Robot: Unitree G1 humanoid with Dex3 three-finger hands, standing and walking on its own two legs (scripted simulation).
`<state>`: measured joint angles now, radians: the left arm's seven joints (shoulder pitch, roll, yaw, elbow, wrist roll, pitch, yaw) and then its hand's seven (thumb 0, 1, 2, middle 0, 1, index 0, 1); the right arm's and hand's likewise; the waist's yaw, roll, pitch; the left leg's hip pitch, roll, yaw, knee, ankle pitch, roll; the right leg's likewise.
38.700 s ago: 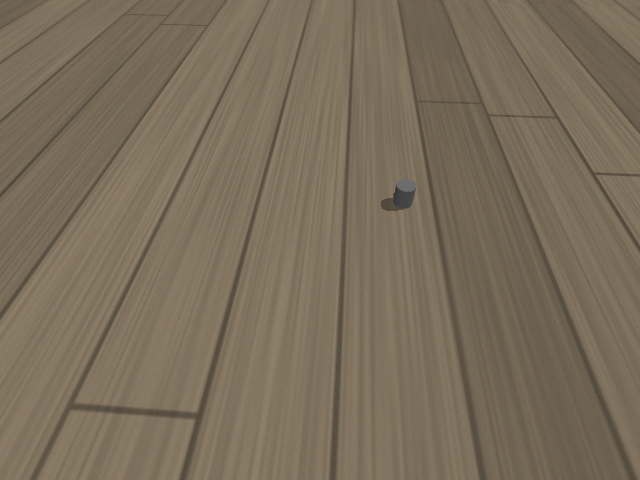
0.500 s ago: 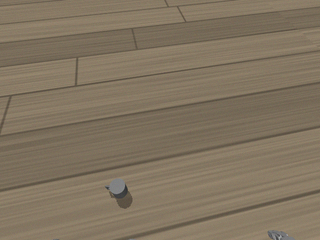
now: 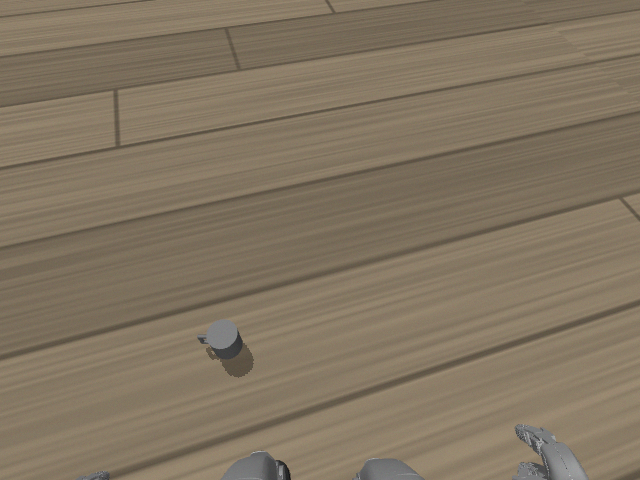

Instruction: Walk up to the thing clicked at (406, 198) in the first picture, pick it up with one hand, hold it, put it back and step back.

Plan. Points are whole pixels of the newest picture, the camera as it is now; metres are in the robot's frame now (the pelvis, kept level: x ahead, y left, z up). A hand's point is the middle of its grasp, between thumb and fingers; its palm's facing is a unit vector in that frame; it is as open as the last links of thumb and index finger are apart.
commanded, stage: step back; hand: left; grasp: from above
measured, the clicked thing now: (219, 339) +0.53 +0.28 -0.70
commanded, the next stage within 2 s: none
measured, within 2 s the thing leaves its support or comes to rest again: neither
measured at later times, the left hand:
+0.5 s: hand out of the picture -0.02 +0.26 -0.15, palm faces +0.08 -0.93 -0.36, open 7.4 cm
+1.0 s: hand out of the picture -0.26 +0.22 -0.13, palm faces +0.01 -0.91 -0.41, open 7.4 cm
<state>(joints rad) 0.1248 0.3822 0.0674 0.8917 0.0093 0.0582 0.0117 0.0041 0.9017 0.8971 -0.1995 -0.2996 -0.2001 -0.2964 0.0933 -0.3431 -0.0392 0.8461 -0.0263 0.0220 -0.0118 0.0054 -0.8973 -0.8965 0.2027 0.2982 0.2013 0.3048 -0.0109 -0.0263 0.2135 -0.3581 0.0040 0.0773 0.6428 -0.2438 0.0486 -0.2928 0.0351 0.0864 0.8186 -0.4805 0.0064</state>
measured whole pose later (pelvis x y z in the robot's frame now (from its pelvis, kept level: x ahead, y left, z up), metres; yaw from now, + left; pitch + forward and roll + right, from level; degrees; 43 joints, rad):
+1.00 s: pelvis -0.31 -0.05 +0.01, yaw -1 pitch -3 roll +2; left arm 0.25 0.35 0.07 0.86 0.04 0.05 -0.01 0.00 0.90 0.90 -0.20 -0.30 -0.20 -0.30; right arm 0.12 -0.39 -0.06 0.85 -0.01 0.07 -0.01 0.01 -0.90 -0.90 0.20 0.30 0.20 0.30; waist 0.04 0.02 0.14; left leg -0.51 -0.07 -0.11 1.00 -0.45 -0.01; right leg -0.26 0.00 0.07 0.67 -0.35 -0.02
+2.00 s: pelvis -0.53 -0.07 +0.01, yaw +4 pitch -3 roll +1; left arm 0.24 0.40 0.06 0.97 0.02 0.01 -0.01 0.01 0.90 0.90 -0.20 -0.30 -0.20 -0.30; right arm 0.23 -0.35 -0.06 0.97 -0.04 -0.03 0.03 0.01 -0.90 -0.90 0.20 0.30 0.20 0.30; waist 0.01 -0.02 0.10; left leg -0.24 -0.03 -0.01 0.56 -0.27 0.02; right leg -0.28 -0.03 0.02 0.85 -0.52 -0.02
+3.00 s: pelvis -0.48 -0.09 +0.03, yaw +5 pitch -3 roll +0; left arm 0.07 0.35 0.00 1.14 0.01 -0.02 -0.01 0.00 0.90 0.90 -0.20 -0.30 -0.20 -0.30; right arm 0.05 -0.34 -0.01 1.11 -0.01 -0.02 0.01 0.01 -0.90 -0.90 0.20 0.30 0.20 0.30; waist 0.01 0.00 0.06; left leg -0.05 0.01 -0.02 0.31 -0.21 -0.02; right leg -0.13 -0.03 -0.04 0.34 -0.16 0.01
